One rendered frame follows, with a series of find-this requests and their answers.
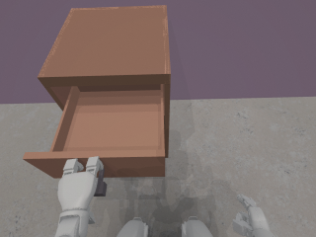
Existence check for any handle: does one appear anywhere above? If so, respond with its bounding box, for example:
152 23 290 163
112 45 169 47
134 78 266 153
94 169 107 197

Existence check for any robot left forearm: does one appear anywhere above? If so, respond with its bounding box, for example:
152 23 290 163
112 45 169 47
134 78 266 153
54 208 90 237

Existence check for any robot left thigh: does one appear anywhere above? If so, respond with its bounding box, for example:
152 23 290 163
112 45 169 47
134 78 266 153
117 220 148 237

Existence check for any left robot shin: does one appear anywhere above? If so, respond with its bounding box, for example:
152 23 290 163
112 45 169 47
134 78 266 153
132 217 142 221

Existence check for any robot right hand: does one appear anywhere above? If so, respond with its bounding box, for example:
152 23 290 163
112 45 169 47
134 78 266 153
232 194 271 237

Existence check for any cabinet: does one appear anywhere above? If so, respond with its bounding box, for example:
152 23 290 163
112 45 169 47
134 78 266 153
37 5 171 158

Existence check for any drawer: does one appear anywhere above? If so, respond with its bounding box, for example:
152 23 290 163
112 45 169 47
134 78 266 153
23 84 166 179

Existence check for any robot left hand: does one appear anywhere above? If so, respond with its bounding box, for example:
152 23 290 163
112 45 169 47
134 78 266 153
57 156 104 224

